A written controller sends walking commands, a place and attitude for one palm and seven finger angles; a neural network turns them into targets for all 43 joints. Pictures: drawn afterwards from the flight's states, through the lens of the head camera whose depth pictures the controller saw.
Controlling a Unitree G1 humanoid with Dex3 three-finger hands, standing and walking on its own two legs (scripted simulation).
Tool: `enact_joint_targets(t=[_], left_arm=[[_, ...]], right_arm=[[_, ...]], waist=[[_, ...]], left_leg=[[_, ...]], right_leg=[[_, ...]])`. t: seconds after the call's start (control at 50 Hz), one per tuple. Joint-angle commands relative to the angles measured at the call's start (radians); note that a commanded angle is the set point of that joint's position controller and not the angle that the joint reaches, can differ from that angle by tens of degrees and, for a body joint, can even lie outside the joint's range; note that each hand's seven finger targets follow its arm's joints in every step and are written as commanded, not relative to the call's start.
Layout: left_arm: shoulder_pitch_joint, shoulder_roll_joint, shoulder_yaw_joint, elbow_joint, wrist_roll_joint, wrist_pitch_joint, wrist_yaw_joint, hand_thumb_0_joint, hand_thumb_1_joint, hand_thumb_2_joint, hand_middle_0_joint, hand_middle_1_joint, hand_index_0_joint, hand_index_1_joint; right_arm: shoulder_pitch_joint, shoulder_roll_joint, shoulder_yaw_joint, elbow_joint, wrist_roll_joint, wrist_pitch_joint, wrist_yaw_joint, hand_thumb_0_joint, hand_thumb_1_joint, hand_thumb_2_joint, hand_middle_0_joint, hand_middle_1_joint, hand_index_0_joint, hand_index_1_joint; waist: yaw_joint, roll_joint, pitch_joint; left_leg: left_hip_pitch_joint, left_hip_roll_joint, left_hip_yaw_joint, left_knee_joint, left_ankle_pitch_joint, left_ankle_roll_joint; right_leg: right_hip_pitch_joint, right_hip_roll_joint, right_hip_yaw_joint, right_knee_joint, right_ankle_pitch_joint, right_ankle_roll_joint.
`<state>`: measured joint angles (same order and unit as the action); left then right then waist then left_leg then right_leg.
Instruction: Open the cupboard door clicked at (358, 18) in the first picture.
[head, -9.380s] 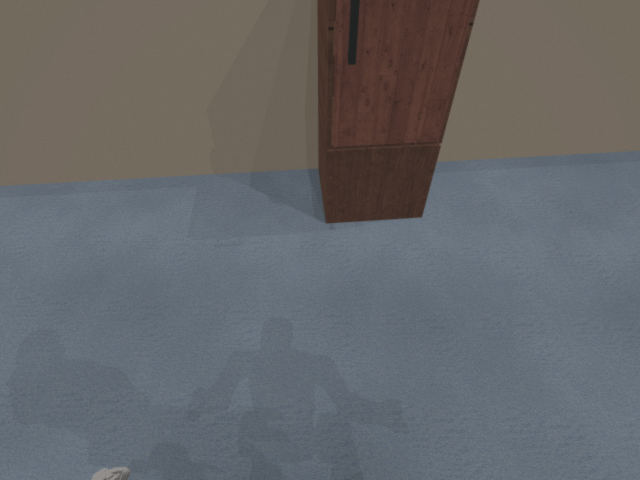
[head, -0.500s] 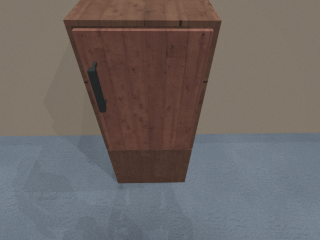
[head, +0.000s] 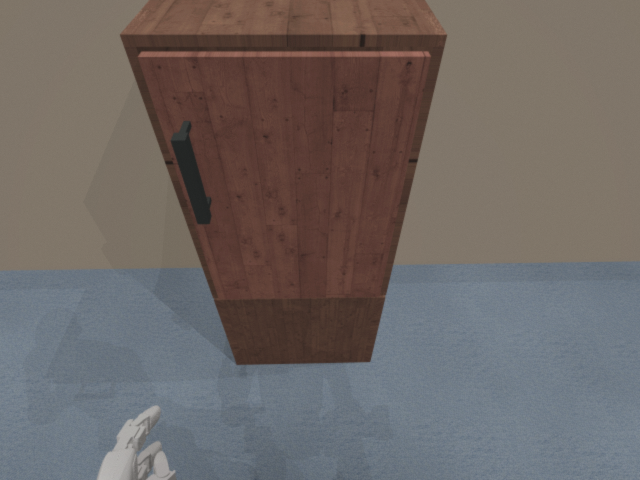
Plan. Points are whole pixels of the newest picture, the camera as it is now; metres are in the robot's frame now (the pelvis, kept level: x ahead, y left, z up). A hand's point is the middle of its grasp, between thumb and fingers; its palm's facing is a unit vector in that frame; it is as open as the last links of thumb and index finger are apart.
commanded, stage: raise the hand with hooked fingers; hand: left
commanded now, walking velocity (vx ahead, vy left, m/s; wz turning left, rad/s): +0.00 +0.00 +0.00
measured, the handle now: (195, 175) +0.55 +0.24 +0.07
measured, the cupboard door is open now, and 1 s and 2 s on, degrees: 0 0 0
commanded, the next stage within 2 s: move the hooked fingers beside the handle in 1.96 s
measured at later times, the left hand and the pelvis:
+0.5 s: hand (175, 438) +0.18 +0.18 -0.01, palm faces +0.06 -1.00 -0.08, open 9.9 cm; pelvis -0.03 -0.04 -0.08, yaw +2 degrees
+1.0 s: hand (136, 368) +0.24 +0.23 +0.03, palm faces +0.08 -1.00 -0.06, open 12.8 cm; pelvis -0.01 -0.01 -0.03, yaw +0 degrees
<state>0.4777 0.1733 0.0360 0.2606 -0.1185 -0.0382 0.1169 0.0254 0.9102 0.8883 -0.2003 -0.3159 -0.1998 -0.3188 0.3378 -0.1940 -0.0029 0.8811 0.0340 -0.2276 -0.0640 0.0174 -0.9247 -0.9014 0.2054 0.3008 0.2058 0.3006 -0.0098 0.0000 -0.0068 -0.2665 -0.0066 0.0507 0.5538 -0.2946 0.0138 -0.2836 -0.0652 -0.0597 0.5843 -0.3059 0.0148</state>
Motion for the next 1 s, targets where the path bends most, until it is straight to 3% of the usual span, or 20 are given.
enact_joint_targets(t=[0.0, 0.04, 0.08, 0.1, 0.16, 0.2, 0.22, 0.26, 0.28, 0.3, 0.34, 0.38, 0.42, 0.5, 0.52, 0.54, 0.62, 0.72, 0.9, 0.98], left_arm=[[0.080, -0.026, 0.055, -0.146, -0.043, -0.272, -0.095, 0.000, 0.713, 0.820, -0.213, -0.420, -0.213, -0.420], [0.172, -0.056, 0.080, -0.090, -0.084, -0.436, -0.221, 0.000, 0.667, 0.800, -0.217, -0.450, -0.217, -0.450], [0.159, 0.019, 0.158, -0.091, -0.128, -0.595, -0.367, 0.000, 0.620, 0.780, -0.220, -0.480, -0.220, -0.480], [0.211, 0.095, 0.254, -0.031, -0.134, -0.593, -0.404, 0.000, 0.597, 0.770, -0.222, -0.495, -0.222, -0.495], [0.084, 0.127, 0.255, -0.257, -0.183, -0.495, -0.439, 0.000, 0.527, 0.740, -0.227, -0.540, -0.227, -0.540], [-0.023, 0.159, 0.282, -0.414, -0.199, -0.463, -0.405, 0.000, 0.480, 0.720, -0.230, -0.570, -0.230, -0.570], [-0.062, 0.177, 0.297, -0.484, -0.191, -0.468, -0.384, 0.000, 0.457, 0.710, -0.232, -0.585, -0.232, -0.585], [-0.110, 0.161, 0.266, -0.617, -0.170, -0.509, -0.351, 0.000, 0.410, 0.690, -0.235, -0.615, -0.235, -0.615], [-0.142, 0.158, 0.247, -0.641, -0.160, -0.529, -0.344, 0.000, 0.387, 0.680, -0.237, -0.630, -0.237, -0.630], [-0.224, 0.153, 0.206, -0.665, -0.162, -0.546, -0.355, 0.000, 0.363, 0.670, -0.238, -0.645, -0.238, -0.645], [-0.252, 0.162, 0.193, -0.598, -0.161, -0.553, -0.387, 0.000, 0.317, 0.650, -0.242, -0.675, -0.242, -0.675], [-0.242, 0.183, 0.202, -0.528, -0.177, -0.521, -0.433, 0.000, 0.270, 0.630, -0.245, -0.705, -0.245, -0.705], [-0.226, 0.226, 0.245, -0.465, -0.199, -0.449, -0.475, 0.000, 0.223, 0.610, -0.248, -0.735, -0.248, -0.735], [-0.158, 0.283, 0.369, -0.365, -0.246, -0.303, -0.477, 0.000, 0.130, 0.570, -0.255, -0.795, -0.255, -0.795], [-0.168, 0.276, 0.372, -0.388, -0.253, -0.293, -0.467, 0.000, 0.107, 0.560, -0.257, -0.810, -0.257, -0.810], [-0.170, 0.293, 0.400, -0.389, -0.254, -0.291, -0.453, 0.000, 0.083, 0.550, -0.258, -0.825, -0.258, -0.825], [-0.208, 0.270, 0.388, -0.370, -0.251, -0.334, -0.420, 0.000, -0.010, 0.510, -0.265, -0.885, -0.265, -0.885], [-0.276, 0.279, 0.355, -0.338, -0.237, -0.377, -0.441, 0.000, -0.127, 0.460, -0.273, -0.960, -0.273, -0.960], [-0.383, 0.350, 0.411, -0.340, -0.247, -0.356, -0.447, 0.000, -0.337, 0.370, -0.288, -1.095, -0.288, -1.095], [-0.421, 0.333, 0.389, -0.312, -0.242, -0.314, -0.458, 0.000, -0.430, 0.330, -0.295, -1.155, -0.295, -1.155]], right_arm=[[-0.165, -0.164, -0.075, -0.288, -0.021, -0.124, 0.015, 0.000, -0.900, -0.900, 0.200, 0.300, 0.200, 0.300], [-0.185, -0.153, -0.089, -0.340, -0.035, -0.120, 0.050, 0.000, -0.900, -0.900, 0.200, 0.300, 0.200, 0.300], [-0.215, -0.169, -0.108, -0.395, -0.037, -0.112, 0.073, 0.000, -0.900, -0.900, 0.200, 0.300, 0.200, 0.300], [-0.212, -0.172, -0.117, -0.426, -0.028, -0.095, 0.077, 0.000, -0.900, -0.900, 0.200, 0.300, 0.200, 0.300], [-0.250, -0.172, -0.102, -0.541, -0.010, -0.060, 0.059, 0.000, -0.900, -0.900, 0.200, 0.300, 0.200, 0.300], [-0.224, -0.164, -0.097, -0.562, -0.012, -0.044, 0.042, 0.000, -0.900, -0.900, 0.200, 0.300, 0.200, 0.300], [-0.200, -0.157, -0.099, -0.559, -0.012, -0.039, 0.035, 0.000, -0.900, -0.900, 0.200, 0.300, 0.200, 0.300], [-0.156, -0.142, -0.091, -0.538, -0.019, -0.036, 0.028, 0.000, -0.900, -0.900, 0.200, 0.300, 0.200, 0.300], [-0.143, -0.142, -0.087, -0.523, -0.022, -0.035, 0.023, 0.000, -0.900, -0.900, 0.200, 0.300, 0.200, 0.300], [-0.131, -0.152, -0.076, -0.511, -0.028, -0.037, 0.018, 0.000, -0.900, -0.900, 0.200, 0.300, 0.200, 0.300], [-0.131, -0.160, -0.068, -0.475, -0.022, -0.051, 0.006, 0.000, -0.900, -0.900, 0.200, 0.300, 0.200, 0.300], [-0.138, -0.171, -0.062, -0.461, -0.010, -0.064, -0.005, 0.000, -0.900, -0.900, 0.200, 0.300, 0.200, 0.300], [-0.147, -0.176, -0.053, -0.464, 0.003, -0.066, -0.014, 0.000, -0.900, -0.900, 0.200, 0.300, 0.200, 0.300], [-0.174, -0.160, -0.044, -0.481, 0.012, -0.051, -0.024, 0.000, -0.900, -0.900, 0.200, 0.300, 0.200, 0.300], [-0.170, -0.157, -0.040, -0.486, 0.010, -0.051, -0.023, 0.000, -0.900, -0.900, 0.200, 0.300, 0.200, 0.300], [-0.166, -0.155, -0.042, -0.479, 0.008, -0.052, -0.023, 0.000, -0.900, -0.900, 0.200, 0.300, 0.200, 0.300], [-0.152, -0.160, -0.041, -0.469, 0.001, -0.063, -0.017, 0.000, -0.900, -0.900, 0.200, 0.300, 0.200, 0.300], [-0.119, -0.188, -0.043, -0.457, 0.005, -0.079, -0.015, 0.000, -0.900, -0.900, 0.200, 0.300, 0.200, 0.300], [-0.102, -0.204, -0.034, -0.447, 0.006, -0.080, -0.023, 0.000, -0.900, -0.900, 0.200, 0.300, 0.200, 0.300], [-0.106, -0.205, -0.030, -0.447, 0.012, -0.072, -0.020, 0.000, -0.900, -0.900, 0.200, 0.300, 0.200, 0.300]], waist=[[0.026, -0.129, 0.010], [0.067, -0.227, -0.046], [0.070, -0.175, -0.101], [0.106, -0.107, -0.120], [0.103, -0.024, -0.264], [0.077, -0.014, -0.309], [0.060, 0.017, -0.334], [0.024, 0.093, -0.348], [0.002, 0.090, -0.337], [-0.040, 0.064, -0.311], [-0.061, 0.066, -0.277], [-0.057, 0.071, -0.264], [-0.031, 0.062, -0.282], [0.038, -0.002, -0.310], [0.038, -0.012, -0.321], [0.044, -0.010, -0.328], [0.035, -0.048, -0.275], [0.018, 0.001, -0.239], [0.031, 0.078, -0.269], [0.019, 0.092, -0.250]], left_leg=[[-0.215, 0.002, -0.070, 0.049, 0.016, -0.025], [-0.340, -0.005, -0.046, 0.180, 0.012, -0.035], [-0.438, -0.019, -0.026, 0.301, 0.005, -0.039], [-0.473, -0.028, -0.012, 0.326, 0.012, -0.034], [-0.489, -0.043, 0.017, 0.367, -0.004, -0.011], [-0.488, -0.030, -0.009, 0.395, 0.011, -0.005], [-0.476, -0.021, -0.014, 0.418, 0.017, 0.000], [-0.420, -0.003, -0.034, 0.433, 0.074, 0.007], [-0.410, 0.003, -0.040, 0.444, 0.083, 0.010], [-0.426, 0.009, -0.055, 0.469, 0.067, 0.014], [-0.460, 0.016, -0.063, 0.484, 0.005, 0.013], [-0.475, 0.016, -0.067, 0.471, -0.043, 0.013], [-0.477, 0.012, -0.065, 0.450, -0.040, 0.014], [-0.481, 0.002, -0.060, 0.390, -0.004, 0.008], [-0.470, 0.002, -0.058, 0.377, 0.012, 0.008], [-0.459, 0.002, -0.056, 0.366, 0.021, 0.005], [-0.425, 0.003, -0.061, 0.314, 0.036, 0.004], [-0.369, 0.000, -0.053, 0.266, 0.009, 0.007], [-0.235, 0.005, -0.065, 0.187, 0.101, 0.004], [-0.197, 0.008, -0.065, 0.166, 0.128, -0.002]], right_leg=[[-0.223, 0.072, -0.078, 0.045, -0.058, -0.036], [-0.313, 0.073, -0.069, 0.169, -0.073, -0.041], [-0.344, 0.061, -0.029, 0.264, -0.030, -0.050], [-0.320, 0.052, 0.002, 0.290, -0.007, -0.058], [-0.277, 0.042, 0.060, 0.295, -0.022, -0.041], [-0.294, 0.053, 0.079, 0.304, -0.025, -0.033], [-0.297, 0.048, 0.107, 0.290, -0.019, -0.027], [-0.325, 0.060, 0.080, 0.313, 0.070, -0.032], [-0.351, 0.065, 0.069, 0.318, 0.089, -0.032], [-0.392, 0.072, 0.070, 0.325, 0.077, -0.029], [-0.430, 0.071, 0.080, 0.303, -0.016, -0.029], [-0.426, 0.070, 0.088, 0.273, -0.093, -0.028], [-0.372, 0.064, 0.102, 0.242, -0.112, -0.026], [-0.221, 0.043, 0.130, 0.174, -0.121, -0.013], [-0.205, 0.035, 0.130, 0.167, -0.089, -0.005], [-0.192, 0.032, 0.129, 0.163, -0.072, -0.001], [-0.206, 0.043, 0.098, 0.158, -0.042, -0.002], [-0.239, 0.053, 0.068, 0.141, -0.084, -0.014], [-0.175, 0.075, 0.002, 0.151, 0.072, -0.032], [-0.181, 0.080, -0.014, 0.138, 0.120, -0.029]])
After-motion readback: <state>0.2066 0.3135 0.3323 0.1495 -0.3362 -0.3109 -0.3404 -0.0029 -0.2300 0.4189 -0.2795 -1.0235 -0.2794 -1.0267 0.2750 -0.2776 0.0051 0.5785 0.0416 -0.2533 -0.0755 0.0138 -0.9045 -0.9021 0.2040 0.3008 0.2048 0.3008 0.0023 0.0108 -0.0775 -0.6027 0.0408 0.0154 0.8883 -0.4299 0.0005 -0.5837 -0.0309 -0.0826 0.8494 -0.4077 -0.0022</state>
